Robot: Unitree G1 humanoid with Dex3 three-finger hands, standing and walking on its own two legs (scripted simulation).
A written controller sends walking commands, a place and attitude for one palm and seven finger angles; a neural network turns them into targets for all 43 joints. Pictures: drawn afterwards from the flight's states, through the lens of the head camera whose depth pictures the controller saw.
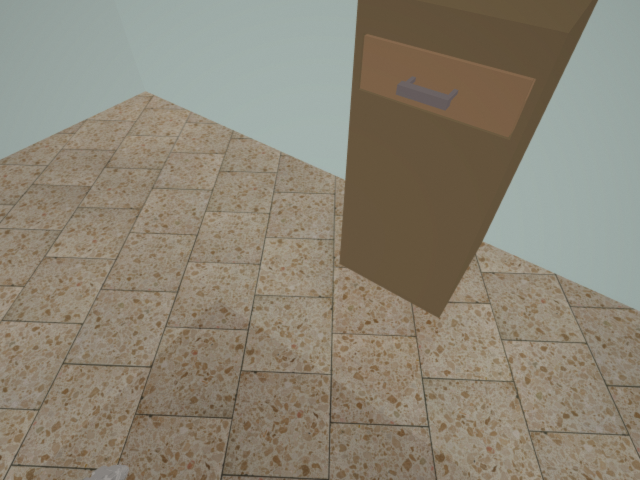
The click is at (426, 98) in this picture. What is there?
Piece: drawer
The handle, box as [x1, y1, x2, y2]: [396, 76, 457, 109]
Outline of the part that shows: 396,94 442,109 445,109 449,105 450,100 457,93 457,90 454,89 447,95 415,85 412,83 415,77 412,76 405,82 401,81 397,84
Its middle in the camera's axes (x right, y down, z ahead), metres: +0.24 -0.33 +0.87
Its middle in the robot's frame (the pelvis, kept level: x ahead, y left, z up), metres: +0.90 -0.19 +0.06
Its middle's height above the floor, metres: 0.83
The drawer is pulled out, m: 0.00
